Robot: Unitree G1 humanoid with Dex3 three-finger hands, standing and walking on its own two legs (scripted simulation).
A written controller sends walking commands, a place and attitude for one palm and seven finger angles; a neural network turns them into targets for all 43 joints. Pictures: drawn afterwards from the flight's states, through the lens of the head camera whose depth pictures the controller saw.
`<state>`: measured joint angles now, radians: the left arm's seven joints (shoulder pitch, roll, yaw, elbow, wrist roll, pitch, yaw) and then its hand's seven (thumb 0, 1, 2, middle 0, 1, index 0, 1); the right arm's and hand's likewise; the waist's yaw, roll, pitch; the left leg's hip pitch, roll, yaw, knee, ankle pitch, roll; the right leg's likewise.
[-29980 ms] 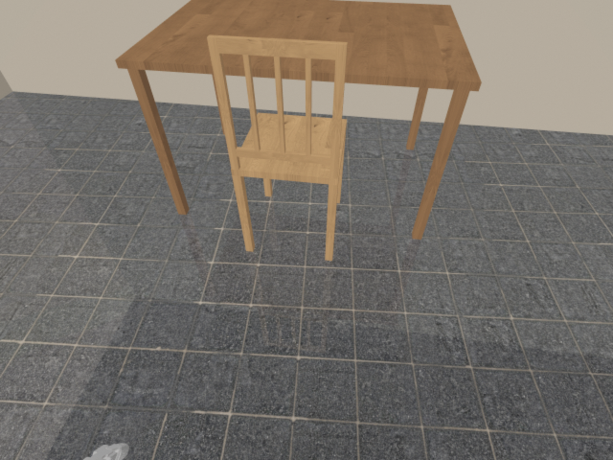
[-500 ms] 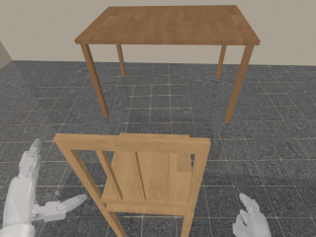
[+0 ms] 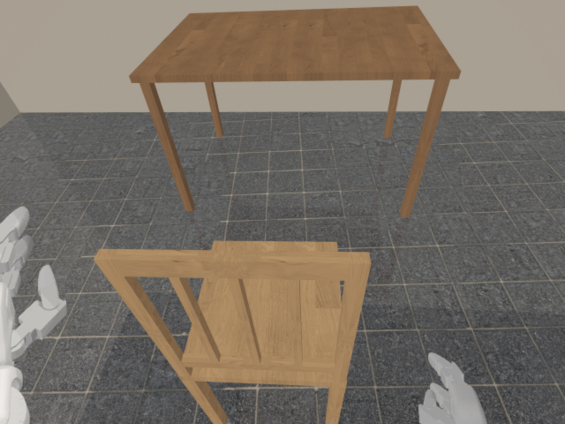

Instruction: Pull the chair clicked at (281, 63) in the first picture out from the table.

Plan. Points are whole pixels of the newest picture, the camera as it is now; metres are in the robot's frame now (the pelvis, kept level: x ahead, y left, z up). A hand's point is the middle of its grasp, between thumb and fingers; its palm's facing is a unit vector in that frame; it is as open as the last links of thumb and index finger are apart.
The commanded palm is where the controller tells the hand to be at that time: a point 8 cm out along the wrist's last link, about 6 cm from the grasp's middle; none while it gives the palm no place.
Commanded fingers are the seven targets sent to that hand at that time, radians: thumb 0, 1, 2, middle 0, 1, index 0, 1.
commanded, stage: draw the hand back to the body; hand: left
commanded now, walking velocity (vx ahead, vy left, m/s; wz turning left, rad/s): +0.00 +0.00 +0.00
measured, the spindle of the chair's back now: (247, 324) +0.30 +0.11 -0.08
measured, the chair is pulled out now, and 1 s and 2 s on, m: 0.78 0.78 0.78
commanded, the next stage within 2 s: step back with the hand held close in 0.20 s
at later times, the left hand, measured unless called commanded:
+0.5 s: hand (65, 307) +0.19 +0.26 +0.16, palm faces +0.43 -0.78 -0.46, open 7.4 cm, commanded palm +0.12 +0.30 +0.18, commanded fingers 0.00 0.90 0.90 -0.20 -0.30 -0.20 -0.30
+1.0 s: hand (19, 375) +0.12 +0.27 +0.15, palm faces +0.45 -0.78 -0.44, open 7.4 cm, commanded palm +0.06 +0.31 +0.18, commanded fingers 0.00 0.90 0.90 -0.20 -0.30 -0.20 -0.30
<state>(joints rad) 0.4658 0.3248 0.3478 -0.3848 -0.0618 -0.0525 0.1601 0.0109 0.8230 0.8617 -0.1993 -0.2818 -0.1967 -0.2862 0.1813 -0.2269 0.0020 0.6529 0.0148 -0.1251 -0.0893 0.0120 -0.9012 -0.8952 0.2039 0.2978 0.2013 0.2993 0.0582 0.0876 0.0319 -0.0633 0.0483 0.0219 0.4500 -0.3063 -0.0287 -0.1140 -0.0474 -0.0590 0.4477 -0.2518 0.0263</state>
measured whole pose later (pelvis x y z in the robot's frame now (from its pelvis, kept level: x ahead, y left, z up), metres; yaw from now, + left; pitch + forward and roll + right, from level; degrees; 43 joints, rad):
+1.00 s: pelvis -0.08 +0.01 -0.01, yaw -1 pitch +0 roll -1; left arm 0.54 0.37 0.37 -0.50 -0.04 -0.13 0.19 0.02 0.89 0.90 -0.21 -0.30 -0.21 -0.30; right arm 0.19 -0.22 -0.01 0.60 0.01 -0.07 -0.10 0.01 -0.90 -0.90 0.20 0.30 0.20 0.30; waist 0.02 0.03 0.02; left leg -0.36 0.05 0.02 0.61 -0.28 -0.01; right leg -0.36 -0.05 -0.04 0.50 -0.14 0.03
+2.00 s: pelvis -0.21 -0.04 +0.00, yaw -1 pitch +2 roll +0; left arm 0.57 0.46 0.43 -0.57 -0.04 -0.27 0.12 0.01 0.89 0.90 -0.22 -0.30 -0.21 -0.30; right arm 0.13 -0.18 -0.03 0.66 0.01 -0.12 -0.05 0.01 -0.90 -0.89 0.21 0.30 0.20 0.30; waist -0.02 0.01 0.07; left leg -0.47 0.05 -0.01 0.86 -0.42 -0.04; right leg -0.31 -0.02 -0.05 0.49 -0.23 0.00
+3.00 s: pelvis -0.28 -0.01 -0.02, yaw +2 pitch +2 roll +0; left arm 0.24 0.23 0.12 0.41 0.02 0.06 0.03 0.01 0.91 0.90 -0.20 -0.29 -0.19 -0.30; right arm 0.25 -0.22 -0.02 0.79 -0.04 -0.02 0.00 0.01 -0.90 -0.90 0.20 0.30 0.20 0.30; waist -0.04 -0.02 -0.02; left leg -0.36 -0.03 0.06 0.70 -0.38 0.05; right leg -0.33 -0.07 -0.06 0.73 -0.42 0.01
